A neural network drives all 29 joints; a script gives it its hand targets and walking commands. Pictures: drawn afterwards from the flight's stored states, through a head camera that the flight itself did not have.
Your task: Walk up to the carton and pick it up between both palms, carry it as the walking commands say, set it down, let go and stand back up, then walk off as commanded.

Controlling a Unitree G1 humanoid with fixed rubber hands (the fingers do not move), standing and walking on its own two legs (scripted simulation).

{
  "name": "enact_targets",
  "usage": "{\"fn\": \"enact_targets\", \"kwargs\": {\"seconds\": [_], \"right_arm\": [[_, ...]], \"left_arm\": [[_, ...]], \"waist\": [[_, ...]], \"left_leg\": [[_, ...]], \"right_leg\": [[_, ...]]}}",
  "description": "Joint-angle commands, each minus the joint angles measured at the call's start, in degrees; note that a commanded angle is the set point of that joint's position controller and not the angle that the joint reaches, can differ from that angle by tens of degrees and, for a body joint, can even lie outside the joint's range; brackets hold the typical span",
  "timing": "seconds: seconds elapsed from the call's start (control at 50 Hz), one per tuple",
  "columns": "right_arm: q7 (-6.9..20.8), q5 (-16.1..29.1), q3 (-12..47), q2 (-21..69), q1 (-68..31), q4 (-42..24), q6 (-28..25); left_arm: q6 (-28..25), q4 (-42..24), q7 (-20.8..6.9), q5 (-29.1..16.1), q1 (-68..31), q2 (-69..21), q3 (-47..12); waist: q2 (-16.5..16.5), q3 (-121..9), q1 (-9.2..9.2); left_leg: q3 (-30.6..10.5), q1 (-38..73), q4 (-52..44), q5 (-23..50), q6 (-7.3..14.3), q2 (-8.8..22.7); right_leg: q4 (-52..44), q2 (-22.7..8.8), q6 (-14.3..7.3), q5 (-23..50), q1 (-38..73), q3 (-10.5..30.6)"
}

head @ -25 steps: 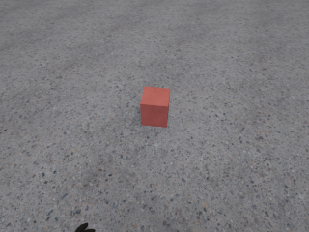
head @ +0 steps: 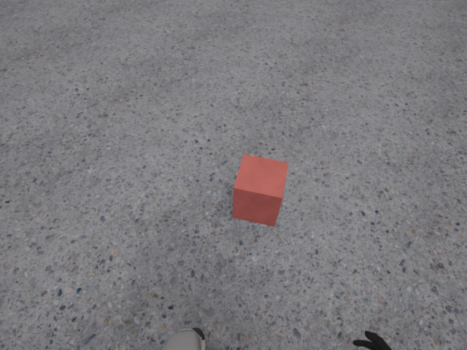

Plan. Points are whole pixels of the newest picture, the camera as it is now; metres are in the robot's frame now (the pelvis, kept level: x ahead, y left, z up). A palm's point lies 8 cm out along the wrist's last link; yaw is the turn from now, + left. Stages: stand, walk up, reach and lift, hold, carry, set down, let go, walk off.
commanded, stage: walk up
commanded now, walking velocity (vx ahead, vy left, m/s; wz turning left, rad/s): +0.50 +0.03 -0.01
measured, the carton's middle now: (259, 191) +0.86 -0.06 -0.64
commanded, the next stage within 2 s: none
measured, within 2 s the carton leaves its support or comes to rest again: neither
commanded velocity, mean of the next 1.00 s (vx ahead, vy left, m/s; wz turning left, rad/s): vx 0.31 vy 0.02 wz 0.00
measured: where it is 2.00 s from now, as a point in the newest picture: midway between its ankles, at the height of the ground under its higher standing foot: (232, 310)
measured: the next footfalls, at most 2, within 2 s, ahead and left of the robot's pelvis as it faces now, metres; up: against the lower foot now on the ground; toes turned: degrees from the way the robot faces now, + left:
left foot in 0.02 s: +0.18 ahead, +0.15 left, +0.00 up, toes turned +9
right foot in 0.38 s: +0.32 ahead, -0.11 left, +0.00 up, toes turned -10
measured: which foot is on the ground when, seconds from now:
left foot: up 0.00-0.00, down 0.02-0.38, up 0.40-0.68, down 0.70-1.00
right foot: down 0.00-0.02, up 0.04-0.36, down 0.38-0.70, up 0.72-1.00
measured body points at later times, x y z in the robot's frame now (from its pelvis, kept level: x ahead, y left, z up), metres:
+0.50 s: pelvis +0.23 +0.01 +0.00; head +0.23 +0.00 +0.45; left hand +0.33 +0.24 -0.13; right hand +0.23 -0.22 -0.16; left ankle +0.20 +0.13 -0.67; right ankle +0.28 -0.10 -0.73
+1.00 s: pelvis +0.39 +0.05 +0.01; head +0.41 +0.06 +0.46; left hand +0.45 +0.29 -0.15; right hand +0.38 -0.16 -0.15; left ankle +0.38 +0.15 -0.73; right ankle +0.44 -0.08 -0.71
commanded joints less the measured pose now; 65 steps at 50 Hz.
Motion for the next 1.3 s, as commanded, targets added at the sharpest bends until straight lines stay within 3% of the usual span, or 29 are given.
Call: {"fn": "enact_targets", "kwargs": {"seconds": [0.0, 0.02, 0.04, 0.1, 0.22, 0.32, 0.34, 0.38, 0.44, 0.5, 0.54, 0.58, 0.64, 0.66, 0.68, 0.7, 0.72, 0.8, 0.84, 0.86, 0.88, 0.92, 0.98, 1.02, 1.06, 1.12, 1.18, 1.24, 1.28], "right_arm": [[-2.1, -0.1, -3.2, -8.8, 19.0, 3.7, -2.3], [-3.3, -0.4, -4.8, -14.7, 27.5, 5.8, -2.5], [-4.1, -0.3, -3.6, -15.5, 30.5, 5.3, -2.5], [-4.4, -0.8, -2.6, -10.2, 15.9, 1.7, -2.3], [-4.0, 0.3, -1.5, -7.8, 9.8, -0.2, -2.6], [-3.5, 0.7, -2.1, -7.0, 6.3, 0.7, -1.9], [-3.4, 0.9, -1.6, -5.1, 6.2, 0.1, -1.6], [-3.0, 0.8, 0.6, 1.6, 5.2, -3.3, -1.3], [-2.8, 0.8, -0.8, -2.0, 5.6, -2.2, -0.5], [-3.0, -0.1, -0.2, 0.8, 10.1, 0.4, -0.1], [-3.2, -0.1, -0.4, 1.1, 11.3, 0.2, 0.7], [-2.9, 0.8, 0.1, 1.6, 11.2, -1.1, 0.5], [-2.9, 0.6, -0.2, 0.9, 11.9, -0.1, 0.8], [-3.4, 0.0, -0.3, -0.1, 14.1, 1.0, 0.0], [-4.0, -0.6, -1.1, -2.5, 18.1, 3.3, -0.6], [-4.5, -0.6, -1.7, -7.3, 22.7, 3.6, -1.1], [-4.8, 0.1, -1.5, -9.9, 24.6, 3.7, -1.1], [-5.6, -0.3, -0.2, -4.4, 14.0, -0.3, -1.5], [-6.1, -0.4, 0.8, -2.1, 13.5, -0.2, -2.2], [-6.6, 0.0, 0.9, -1.7, 12.9, 0.5, -2.8], [-6.6, 0.1, 0.8, -3.4, 13.4, 1.1, -2.5], [-6.7, 0.6, 1.8, -1.3, 12.4, 2.3, -1.6], [-6.9, 0.9, 1.2, -2.7, 9.7, 2.2, 0.1], [-6.6, 0.6, 1.1, -0.5, 12.4, 2.6, 0.3], [-6.8, 1.6, 2.0, 3.3, 16.0, 3.2, 0.9], [-6.9, 0.3, 1.8, 0.8, 14.3, 4.5, 1.4], [-7.3, 1.4, 0.3, -2.4, 13.5, 3.6, 1.7], [-7.2, 2.1, 0.9, -1.3, 14.0, 2.4, 2.4], [-7.1, 0.8, 1.5, 1.4, 13.6, 3.4, 3.3]], "left_arm": [[-1.4, -4.4, -0.5, -0.4, -3.3, 7.2, 1.2], [-1.6, -6.2, -0.8, -0.8, -2.6, 4.9, 0.7], [-1.4, -8.3, -0.5, -0.9, -4.5, 5.1, 0.4], [-1.9, -7.2, -1.0, 0.1, -9.3, 5.3, -0.3], [1.0, -9.3, -1.7, -0.3, -11.6, 3.1, -0.5], [0.7, -7.1, -1.2, -0.2, -3.4, 4.5, 1.0], [0.5, -5.7, -0.7, 0.5, -0.2, 6.8, 1.8], [0.1, -4.3, 0.5, 0.8, 7.7, 15.2, 3.9], [0.3, -7.8, 1.0, -0.4, -6.1, 9.0, 2.4], [-0.9, -8.0, 1.2, 0.0, -9.5, 8.6, 1.6], [-1.3, -6.1, 1.3, 0.4, -8.4, 9.8, 1.7], [-0.4, -5.8, 1.0, -0.1, -11.6, 8.9, 1.7], [0.2, -5.3, 0.4, -0.4, -12.3, 8.3, 1.7], [0.9, -5.7, 0.6, -0.5, -11.8, 8.6, 2.2], [1.0, -5.0, 0.3, -0.5, -10.7, 6.0, 1.5], [1.2, -7.2, 0.1, -0.8, -11.3, 3.1, 0.4], [2.0, -8.3, 0.6, -0.6, -12.7, 4.8, 0.8], [1.7, -4.6, -0.6, 0.9, -12.9, 2.7, 0.6], [2.0, -4.2, 0.3, 0.3, -12.9, 1.3, 0.7], [3.3, -2.2, 1.0, 0.1, -10.8, 1.7, 1.2], [3.8, -2.6, 1.4, -1.3, -9.7, 0.1, 0.1], [4.6, -2.0, 1.6, -1.9, -7.9, -0.9, -0.9], [5.2, -2.4, 2.2, -1.0, -9.7, 2.1, -0.7], [3.6, -3.5, 2.4, -0.3, -10.0, 3.8, -0.7], [3.6, -3.3, 2.6, -1.0, -11.8, 5.2, -0.5], [3.9, -3.6, 2.5, -1.1, -13.6, 4.0, -0.2], [4.2, -2.6, 3.2, -1.5, -12.5, 8.3, 1.3], [4.6, -4.6, 3.4, -0.9, -14.4, 8.5, 1.8], [5.2, -6.1, 3.4, -0.6, -17.0, 8.8, 2.2]], "waist": [[4.5, -11.4, -11.09], [22.3, -15.8, -13.38], [23.5, -17.2, -12.93], [9.3, -6.1, -7.76], [8.4, -1.1, -2.91], [4.1, -3.6, 1.92], [-0.3, -3.1, 3.67], [-29.5, -3.2, 5.88], [-9.0, 1.5, 0.25], [-2.6, -2.4, -1.88], [-3.2, -2.6, -3.07], [-9.3, -3.9, -5.11], [-6.9, -3.9, -6.11], [0.0, -4.5, -7.01], [8.1, -5.5, -7.96], [22.0, -5.8, -9.19], [24.8, -3.7, -10.41], [11.3, 0.2, -5.73], [7.0, -1.6, -5.48], [0.4, -3.4, -5.16], [7.4, -5.7, -3.82], [10.8, -5.4, -2.77], [4.3, -6.3, -1.74], [-2.3, -5.9, -1.82], [-7.0, -6.8, -4.10], [-4.1, -2.1, -3.49], [-5.1, -5.3, -3.67], [-10.2, -11.7, -4.48], [-8.5, -9.7, -4.06]], "left_leg": [[-1.4, 34.2, -1.6, -6.1, 3.8, 1.1], [-19.3, 44.2, -7.0, -11.1, 7.4, 14.1], [-38.1, 43.1, -19.1, -23.7, 11.1, 20.9], [-26.3, 28.6, -17.9, -22.0, 10.1, 15.6], [-9.7, 9.8, -23.1, -17.1, 8.1, 11.0], [-4.5, 3.7, -12.6, -21.2, 6.3, 6.4], [-1.7, -0.1, -4.4, -16.9, 5.0, 3.3], [2.3, -13.0, 26.1, -26.6, 0.5, -6.7], [-4.1, -11.7, 33.9, -17.4, 0.3, -0.3], [-3.9, -5.7, 26.5, -14.8, -1.4, 1.3], [-4.4, -1.3, 21.0, -15.4, -1.2, 1.5], [-2.2, 5.2, 12.3, -10.9, -0.8, -0.2], [2.1, 14.0, 1.2, -3.3, -0.4, -3.2], [2.5, 19.8, -2.0, -7.8, -0.3, -4.4], [-2.1, 24.2, -5.2, -7.6, 1.6, -0.1], [-18.3, 28.3, -14.2, -10.3, 3.7, 12.4], [-28.6, 25.6, -22.6, -20.9, 8.1, 18.0], [-17.9, 20.6, -21.3, -11.0, 7.7, 12.6], [-13.6, 20.1, -16.1, 17.8, 8.8, 11.7], [-13.4, 24.6, -11.5, 45.8, 9.6, 13.6], [-7.4, 23.0, -8.1, 53.3, 8.7, 10.7], [-5.0, 21.2, -9.1, 44.8, 8.4, 7.8], [-5.1, 15.3, -10.7, 20.3, 6.1, 5.7], [-4.6, 9.9, -7.0, 7.2, 2.7, 1.6], [-3.9, 14.6, -8.1, -4.5, 0.9, -2.1], [-4.4, 17.2, -5.1, -1.4, 0.6, -1.2], [-3.5, 14.2, 3.6, 7.0, 0.5, -1.5], [-2.0, 9.8, 11.1, -9.5, -0.4, -4.9], [-2.5, 9.2, 13.6, -21.3, 0.0, -5.8]], "right_leg": [[17.8, -3.6, -5.8, 17.3, -20.1, 0.2], [35.8, 1.2, -4.0, -8.5, -33.0, -0.6], [45.3, 4.7, -4.2, -14.0, -38.6, 4.4], [49.0, -4.1, -6.0, -0.6, -40.7, 8.9], [24.1, -5.7, -3.9, 2.0, -24.7, 5.7], [10.2, -0.7, -3.1, 13.5, -6.0, 1.4], [7.7, -0.4, -3.6, 9.9, -0.1, 1.7], [-15.7, -20.2, -10.1, -4.7, 3.0, 30.5], [-17.4, -19.3, -13.4, -6.4, -10.3, 29.0], [-14.9, -17.1, -12.0, 8.9, -9.0, 19.3], [-10.9, -17.2, -11.9, 25.8, -10.8, 16.8], [-10.3, -10.8, -10.4, 20.7, -13.5, 9.2], [-7.4, -8.7, -8.7, 8.8, -17.3, 8.1], [-2.5, -7.5, -7.9, 3.1, -20.8, 8.6], [4.2, -4.9, -6.2, 0.4, -24.3, 5.4], [19.0, 1.2, -3.0, -6.2, -31.2, -0.5], [29.1, 2.8, -1.9, -13.3, -35.7, 1.6], [36.6, -2.3, -2.6, -1.9, -34.6, 5.4], [28.2, -1.6, -2.1, -0.5, -27.9, 5.9], [25.2, -0.2, -2.5, -2.2, -26.0, 6.6], [20.2, 1.1, -2.5, -2.0, -20.2, 6.7], [14.0, 2.7, -2.1, 5.0, -16.2, 5.9], [3.4, 2.3, -2.9, 16.6, -8.8, 6.2], [0.6, -5.8, -4.3, 37.8, -3.7, 12.1], [0.3, -6.8, -6.8, 35.8, -6.7, 11.7], [-2.9, -6.0, -8.1, 29.0, -13.6, 14.5], [3.2, -7.2, -10.5, 48.3, -12.6, 13.2], [4.8, -10.7, -14.5, 59.7, -8.7, 14.2], [2.4, -14.4, -16.2, 52.8, -13.9, 16.9]]}}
